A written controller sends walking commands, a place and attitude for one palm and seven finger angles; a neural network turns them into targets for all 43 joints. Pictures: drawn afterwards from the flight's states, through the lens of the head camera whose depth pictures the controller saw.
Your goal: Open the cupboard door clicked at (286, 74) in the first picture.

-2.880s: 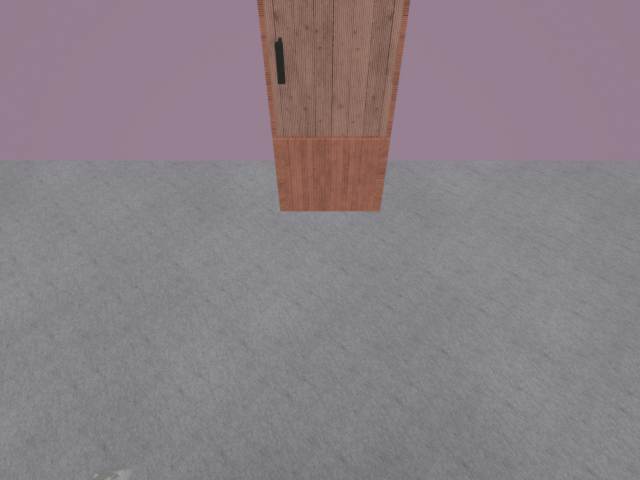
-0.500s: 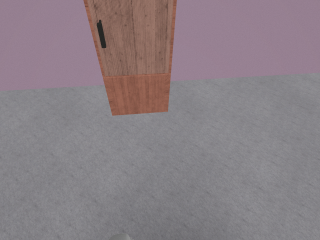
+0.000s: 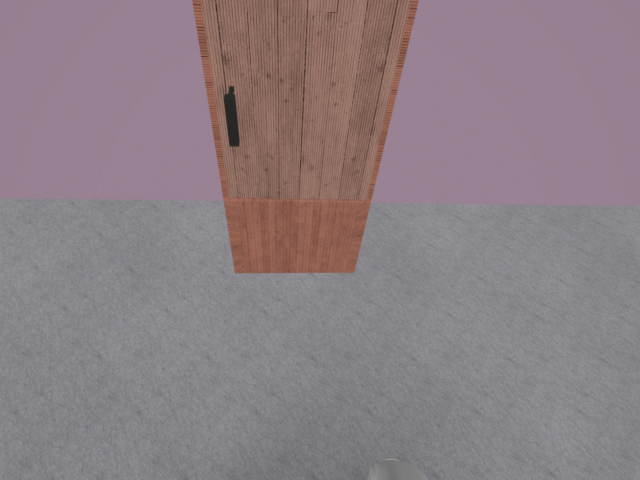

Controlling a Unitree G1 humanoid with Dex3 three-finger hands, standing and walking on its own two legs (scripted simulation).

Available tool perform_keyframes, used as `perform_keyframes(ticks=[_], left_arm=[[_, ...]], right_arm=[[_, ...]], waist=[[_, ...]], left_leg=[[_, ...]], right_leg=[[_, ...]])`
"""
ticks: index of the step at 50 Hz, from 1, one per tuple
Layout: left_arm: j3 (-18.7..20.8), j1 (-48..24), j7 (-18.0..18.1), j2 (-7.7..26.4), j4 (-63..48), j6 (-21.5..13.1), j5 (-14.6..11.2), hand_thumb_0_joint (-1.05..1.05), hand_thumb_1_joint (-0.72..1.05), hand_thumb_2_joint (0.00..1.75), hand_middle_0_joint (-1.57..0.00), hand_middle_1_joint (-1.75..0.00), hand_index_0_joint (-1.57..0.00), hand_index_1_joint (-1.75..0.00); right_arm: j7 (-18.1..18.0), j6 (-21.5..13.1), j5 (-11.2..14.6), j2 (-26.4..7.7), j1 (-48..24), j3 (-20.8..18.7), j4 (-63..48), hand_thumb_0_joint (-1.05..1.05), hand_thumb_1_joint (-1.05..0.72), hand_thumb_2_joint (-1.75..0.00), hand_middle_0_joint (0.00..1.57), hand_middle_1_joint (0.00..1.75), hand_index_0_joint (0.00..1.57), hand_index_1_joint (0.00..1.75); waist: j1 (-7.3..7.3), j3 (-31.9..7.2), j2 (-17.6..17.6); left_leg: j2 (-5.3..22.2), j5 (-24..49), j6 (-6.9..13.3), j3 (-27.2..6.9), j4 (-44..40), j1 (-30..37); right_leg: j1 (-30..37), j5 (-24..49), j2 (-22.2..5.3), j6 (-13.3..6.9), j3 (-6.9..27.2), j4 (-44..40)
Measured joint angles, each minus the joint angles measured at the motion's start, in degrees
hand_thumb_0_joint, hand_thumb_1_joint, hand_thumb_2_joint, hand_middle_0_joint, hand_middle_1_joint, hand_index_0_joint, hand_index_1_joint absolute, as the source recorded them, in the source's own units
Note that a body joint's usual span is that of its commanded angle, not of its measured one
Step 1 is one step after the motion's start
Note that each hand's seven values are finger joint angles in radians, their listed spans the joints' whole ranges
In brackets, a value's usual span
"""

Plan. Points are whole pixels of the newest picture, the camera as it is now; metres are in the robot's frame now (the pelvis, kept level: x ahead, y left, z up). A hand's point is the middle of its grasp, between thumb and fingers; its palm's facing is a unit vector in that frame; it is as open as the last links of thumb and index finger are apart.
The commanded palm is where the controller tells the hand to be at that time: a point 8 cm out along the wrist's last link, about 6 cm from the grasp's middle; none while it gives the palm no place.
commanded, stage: turn to face it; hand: left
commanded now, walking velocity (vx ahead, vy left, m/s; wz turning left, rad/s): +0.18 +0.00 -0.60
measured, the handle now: (232, 116) +0.89 +0.28 -0.06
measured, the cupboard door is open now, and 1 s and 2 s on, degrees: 0 0 0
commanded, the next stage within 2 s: take the last steps up to it in 0.40 s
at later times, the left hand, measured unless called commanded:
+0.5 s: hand (246, 422) +0.23 +0.12 -0.18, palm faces +0.05 -0.98 -0.20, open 7.2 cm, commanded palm none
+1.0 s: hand (249, 431) +0.22 +0.12 -0.18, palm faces +0.18 -0.96 -0.23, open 7.4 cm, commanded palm none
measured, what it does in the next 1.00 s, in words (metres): walks ahead: right foot, then left foot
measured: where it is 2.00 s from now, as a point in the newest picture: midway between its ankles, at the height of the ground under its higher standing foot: (319, 434)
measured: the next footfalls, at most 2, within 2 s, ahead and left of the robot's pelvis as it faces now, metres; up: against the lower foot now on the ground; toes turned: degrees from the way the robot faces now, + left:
right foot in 0.24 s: +0.22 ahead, -0.15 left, +0.00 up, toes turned -11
left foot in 0.58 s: +0.20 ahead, +0.08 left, +0.00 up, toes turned +11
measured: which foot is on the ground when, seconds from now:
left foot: down 0.00-0.24, up 0.26-0.56, down 0.58-0.94, up 0.96-1.00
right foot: up 0.00-0.22, down 0.24-0.58, up 0.60-0.90, down 0.92-1.00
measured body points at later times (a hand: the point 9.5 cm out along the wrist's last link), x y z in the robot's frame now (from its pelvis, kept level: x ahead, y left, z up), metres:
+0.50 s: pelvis +0.14 -0.05 -0.01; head +0.15 -0.05 +0.43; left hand +0.23 +0.18 -0.16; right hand +0.15 -0.27 -0.18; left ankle +0.13 +0.07 -0.72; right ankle +0.19 -0.14 -0.75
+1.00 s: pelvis +0.24 -0.07 -0.02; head +0.25 -0.09 +0.43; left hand +0.21 +0.17 -0.16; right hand +0.22 -0.28 -0.19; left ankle +0.17 +0.06 -0.71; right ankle +0.26 -0.16 -0.75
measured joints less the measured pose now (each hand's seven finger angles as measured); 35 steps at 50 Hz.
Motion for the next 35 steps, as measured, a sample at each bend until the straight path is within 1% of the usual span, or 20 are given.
perform_keyframes(ticks=[3,5,7,10,11,12,13,14,15,16,18,20,23,26,28,29,30,32,33,35], left_arm=[[0.12,-1.22,-0.22,-0.25,-0.23,0.79,-0.02,0.01,0.91,0.90,-0.20,-0.30,-0.19,-0.29],[-0.09,-2.49,-0.28,-0.50,-0.30,1.05,-0.07,0.01,0.91,0.90,-0.20,-0.30,-0.19,-0.29],[-0.30,-4.11,0.21,-0.41,-0.28,1.02,-0.08,0.01,0.93,0.90,-0.20,-0.30,-0.19,-0.29],[-0.84,-6.42,0.45,-0.07,-0.77,0.13,-0.22,0.01,0.93,0.90,-0.20,-0.30,-0.19,-0.29],[-1.07,-6.91,0.48,0.01,-1.12,-0.54,-0.21,0.01,0.93,0.90,-0.20,-0.30,-0.19,-0.29],[-1.30,-7.19,0.56,0.30,-1.57,-1.47,-0.14,0.01,0.93,0.90,-0.20,-0.30,-0.19,-0.29],[-1.32,-7.89,0.84,0.09,-1.74,-2.44,-0.17,0.01,0.93,0.90,-0.20,-0.30,-0.19,-0.29],[-1.54,-8.69,1.10,-0.40,-1.92,-3.12,-0.40,0.01,0.93,0.90,-0.20,-0.30,-0.19,-0.29],[-1.84,-9.23,1.29,-0.86,-2.16,-3.53,-0.56,0.01,0.93,0.90,-0.20,-0.30,-0.19,-0.29],[-2.11,-9.59,1.50,-1.25,-2.34,-3.63,-0.65,0.01,0.93,0.90,-0.20,-0.30,-0.19,-0.29],[-2.38,-10.15,2.11,-2.12,-2.42,-3.11,-0.71,0.01,0.92,0.90,-0.20,-0.30,-0.19,-0.29],[-1.94,-10.60,2.86,-2.42,-2.68,-2.63,-0.83,0.00,0.94,0.90,-0.20,-0.30,-0.20,-0.29],[-1.98,-11.00,2.93,-2.20,-2.97,-1.79,-0.55,-0.01,0.95,0.90,-0.21,-0.30,-0.20,-0.29],[-2.01,-10.76,2.74,-1.94,-3.19,-0.96,-0.51,-0.01,0.94,0.90,-0.21,-0.30,-0.20,-0.29],[-1.97,-9.93,2.55,-1.74,-3.13,-0.50,-0.71,0.00,0.94,0.90,-0.21,-0.30,-0.20,-0.29],[-1.91,-9.34,2.36,-1.57,-3.05,-0.12,-0.86,0.00,0.93,0.90,-0.21,-0.30,-0.20,-0.29],[-1.46,-8.70,2.31,-1.10,-2.95,0.32,-1.08,0.00,0.94,0.90,-0.21,-0.30,-0.20,-0.29],[-1.02,-7.16,1.83,-0.14,-2.60,1.23,-0.84,0.00,0.94,0.90,-0.21,-0.30,-0.20,-0.29],[-0.89,-6.48,1.48,0.25,-2.36,1.43,-0.57,0.00,0.94,0.90,-0.21,-0.30,-0.20,-0.29],[-0.80,-5.22,0.81,0.87,-2.00,1.19,-0.28,0.00,0.93,0.90,-0.20,-0.30,-0.20,-0.29]], right_arm=[[-0.02,0.29,-0.01,0.88,2.17,0.35,1.54,0.00,-0.93,-0.89,0.20,0.30,0.20,0.30],[-0.03,0.48,-0.15,1.46,3.33,0.56,2.43,0.00,-0.92,-0.89,0.20,0.30,0.20,0.30],[-0.01,0.70,-0.33,2.09,4.37,0.77,3.26,0.00,-0.92,-0.89,0.20,0.30,0.19,0.30],[0.02,1.42,-0.40,2.85,6.08,0.93,4.76,0.00,-0.91,-0.89,0.20,0.30,0.20,0.30],[0.09,1.72,-0.25,3.04,6.87,0.95,5.36,0.00,-0.91,-0.89,0.20,0.30,0.20,0.30],[0.23,2.04,-0.01,3.38,7.82,0.98,5.96,0.00,-0.91,-0.89,0.20,0.30,0.20,0.30],[0.39,2.54,0.29,3.39,7.85,0.94,6.53,0.00,-0.91,-0.89,0.20,0.30,0.20,0.30],[0.35,3.22,0.59,3.14,7.22,0.89,6.82,0.00,-0.90,-0.89,0.20,0.30,0.20,0.30],[0.26,3.93,0.77,2.90,6.41,0.80,6.86,0.00,-0.90,-0.89,0.20,0.30,0.20,0.30],[0.18,4.50,0.82,2.69,5.49,0.70,6.69,0.01,-0.90,-0.89,0.20,0.30,0.20,0.30],[0.10,5.11,0.69,2.21,3.56,0.45,5.82,0.01,-0.90,-0.89,0.20,0.30,0.19,0.30],[0.12,5.44,0.50,1.77,1.66,0.24,4.47,0.01,-0.91,-0.89,0.20,0.30,0.19,0.30],[0.32,5.66,0.27,1.11,-1.16,0.08,2.28,0.01,-0.91,-0.89,0.20,0.30,0.19,0.30],[0.07,5.99,-0.24,-0.08,-3.25,0.01,0.90,0.01,-0.92,-0.89,0.20,0.30,0.19,0.30],[0.32,5.59,-0.18,-1.19,-3.64,-0.11,0.26,0.02,-0.93,-0.89,0.20,0.30,0.19,0.30],[0.46,5.21,-0.29,-1.61,-3.56,-0.16,-0.07,0.02,-0.94,-0.89,0.20,0.30,0.19,0.30],[0.53,4.97,-0.52,-1.59,-3.49,-0.18,-0.28,0.02,-0.93,-0.89,0.20,0.30,0.19,0.30],[0.64,4.50,-0.94,-1.47,-2.71,-0.09,-1.09,0.02,-0.93,-0.89,0.20,0.30,0.19,0.30],[0.58,4.16,-0.98,-1.37,-2.24,-0.02,-1.44,0.01,-0.93,-0.89,0.20,0.30,0.19,0.30],[0.40,3.49,-0.91,-1.13,-1.29,0.25,-1.66,0.01,-0.92,-0.89,0.20,0.30,0.19,0.30]], waist=[[-0.38,0.54,0.34],[-1.09,1.22,0.73],[-2.22,2.11,1.15],[-3.69,3.22,2.11],[-3.90,3.28,2.48],[-4.04,2.99,2.29],[-3.87,3.07,2.89],[-3.93,3.57,3.91],[-3.97,3.79,4.54],[-3.96,3.77,4.75],[-3.95,3.28,4.85],[-3.90,2.38,4.70],[-3.45,1.21,4.06],[-2.78,0.53,3.44],[-2.28,0.08,3.16],[-2.22,-0.30,2.98],[-2.07,-0.54,2.13],[-2.16,-1.37,1.28],[-2.32,-1.61,1.15],[-2.35,-1.71,1.07]], left_leg=[[0.16,-1.26,-0.74,1.36,-1.90,3.23],[0.45,-2.47,-1.39,2.07,-2.27,4.97],[0.92,-4.04,-2.20,2.36,-1.67,6.25],[2.14,-7.77,-3.87,2.11,1.84,7.19],[2.76,-9.68,-4.48,1.77,4.31,7.03],[3.13,-11.78,-4.81,1.19,8.46,5.88],[3.95,-13.48,-4.59,-0.49,15.03,3.29],[4.31,-15.58,-4.39,-3.43,22.48,0.07],[4.07,-17.26,-4.32,-6.04,29.10,-3.11],[3.70,-17.83,-4.33,-7.81,34.27,-6.00],[3.57,-16.53,-4.49,-9.49,39.45,-10.65],[3.84,-14.67,-4.86,-9.90,38.36,-13.62],[4.07,-12.52,-5.26,-9.36,32.41,-15.27],[3.90,-9.85,-5.45,-8.52,25.11,-14.22],[3.74,-6.08,-5.45,-7.75,17.69,-11.43],[3.51,-4.00,-4.78,-7.88,15.22,-10.58],[2.95,-3.50,-3.83,-7.74,15.41,-10.40],[2.10,-3.83,-2.43,-7.64,14.51,-9.64],[1.70,-3.55,-2.04,-7.71,13.03,-8.92],[0.92,-1.99,-1.87,-7.83,9.04,-6.94]], right_leg=[[-1.55,1.64,-0.40,0.32,-0.94,-4.15],[-0.92,2.10,-0.60,0.21,-2.23,-9.83],[1.02,1.61,-0.28,-0.26,-3.44,-16.85],[5.67,1.65,1.13,-1.24,-4.99,-26.09],[8.03,3.59,1.67,-1.42,-5.67,-29.46],[10.32,6.20,1.61,-1.86,-6.06,-31.91],[10.53,3.01,1.92,-2.60,-6.60,-30.78],[10.53,0.21,2.35,-3.30,-7.37,-29.05],[10.88,-1.52,2.61,-3.79,-7.96,-28.35],[11.51,-2.27,2.73,-4.06,-8.37,-28.54],[13.21,-1.85,2.83,-3.75,-9.15,-30.52],[14.62,-1.33,2.83,-3.89,-9.95,-32.65],[16.13,-0.94,2.59,-3.70,-10.80,-34.69],[17.28,-1.46,2.19,-3.10,-11.66,-34.82],[17.59,-2.66,1.95,-2.43,-12.11,-33.36],[17.35,-3.61,1.67,-2.02,-12.37,-32.01],[17.13,-5.58,1.22,-1.51,-11.86,-30.51],[15.55,-11.65,1.65,-0.73,-9.00,-25.11],[14.08,-13.01,1.98,-0.70,-7.39,-20.62],[11.53,-12.65,2.22,-0.59,-5.02,-13.40]])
